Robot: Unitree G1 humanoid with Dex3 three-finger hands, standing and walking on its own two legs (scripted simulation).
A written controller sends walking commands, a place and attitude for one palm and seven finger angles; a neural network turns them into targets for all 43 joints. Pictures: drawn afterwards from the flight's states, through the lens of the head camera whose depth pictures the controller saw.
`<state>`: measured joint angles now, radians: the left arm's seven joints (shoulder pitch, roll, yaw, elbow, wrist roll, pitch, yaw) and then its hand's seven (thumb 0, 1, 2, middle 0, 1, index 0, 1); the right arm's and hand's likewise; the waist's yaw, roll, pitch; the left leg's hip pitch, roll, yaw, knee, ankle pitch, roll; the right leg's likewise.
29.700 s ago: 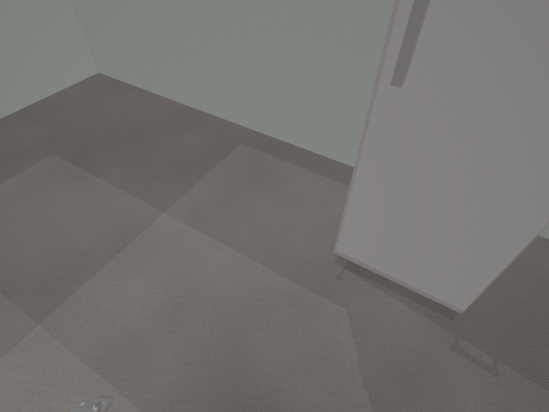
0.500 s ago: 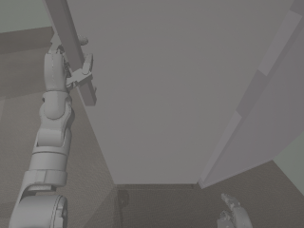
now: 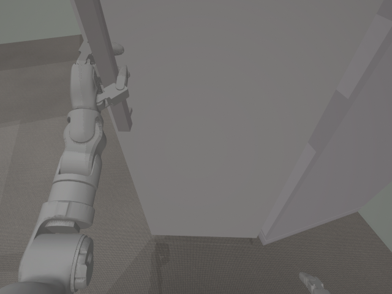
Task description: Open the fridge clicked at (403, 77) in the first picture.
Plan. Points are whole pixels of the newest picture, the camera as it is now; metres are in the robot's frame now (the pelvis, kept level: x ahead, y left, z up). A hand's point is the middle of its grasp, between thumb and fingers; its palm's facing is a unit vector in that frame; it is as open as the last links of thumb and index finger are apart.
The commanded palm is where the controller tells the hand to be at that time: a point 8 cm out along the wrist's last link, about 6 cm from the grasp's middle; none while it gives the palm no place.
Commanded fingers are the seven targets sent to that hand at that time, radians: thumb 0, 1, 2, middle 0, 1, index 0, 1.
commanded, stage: stop walking and hold the door back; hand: left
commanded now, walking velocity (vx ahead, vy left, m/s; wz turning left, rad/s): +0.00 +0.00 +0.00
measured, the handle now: (113, 69) +0.45 +0.19 +0.24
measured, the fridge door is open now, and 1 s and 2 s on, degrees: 70 66 66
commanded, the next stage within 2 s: loosen the grip on the handle in 0.16 s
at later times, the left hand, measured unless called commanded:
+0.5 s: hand (119, 75) +0.44 +0.18 +0.23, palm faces +0.21 -0.97 -0.09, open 9.0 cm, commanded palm +0.40 +0.22 +0.22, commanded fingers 0.00 -0.55 0.20 -0.41 -1.35 -0.41 -1.35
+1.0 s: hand (117, 82) +0.44 +0.19 +0.22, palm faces +0.21 -0.97 -0.12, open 14.8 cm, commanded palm +0.41 +0.25 +0.21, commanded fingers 0.00 -0.55 0.20 -0.25 -1.15 -0.25 -1.15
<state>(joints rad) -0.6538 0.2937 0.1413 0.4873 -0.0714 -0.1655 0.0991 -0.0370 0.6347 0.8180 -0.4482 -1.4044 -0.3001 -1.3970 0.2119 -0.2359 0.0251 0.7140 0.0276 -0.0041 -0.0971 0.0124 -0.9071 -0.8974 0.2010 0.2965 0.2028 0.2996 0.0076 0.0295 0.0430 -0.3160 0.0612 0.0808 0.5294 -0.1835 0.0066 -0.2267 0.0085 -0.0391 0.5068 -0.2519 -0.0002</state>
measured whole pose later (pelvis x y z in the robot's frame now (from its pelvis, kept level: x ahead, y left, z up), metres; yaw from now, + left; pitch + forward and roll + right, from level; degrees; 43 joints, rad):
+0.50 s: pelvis +0.00 +0.00 +0.00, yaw +0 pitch +0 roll +0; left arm -0.76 0.35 0.26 0.76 -0.04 -0.21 0.04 -0.02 0.23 0.61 -0.46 -1.40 -0.32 -1.34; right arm 0.30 -0.26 0.01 0.69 0.02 -0.17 -0.03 0.01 -0.91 -0.90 0.20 0.30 0.20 0.30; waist -0.06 0.00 -0.04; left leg -0.34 0.04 0.10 0.52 -0.18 0.01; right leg -0.28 -0.01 -0.02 0.56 -0.27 0.00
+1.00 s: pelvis +0.05 -0.01 +0.00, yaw +1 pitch +2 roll +0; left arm -0.52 0.31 0.25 0.40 -0.10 -0.13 -0.02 -0.01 -0.55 0.20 -0.31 -1.19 -0.24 -1.14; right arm 0.23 -0.24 0.01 0.68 0.03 -0.12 -0.04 0.01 -0.91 -0.90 0.20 0.30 0.20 0.30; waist 0.01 0.03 -0.06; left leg -0.32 0.05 0.07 0.52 -0.24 -0.01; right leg -0.24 0.00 -0.05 0.53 -0.33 -0.02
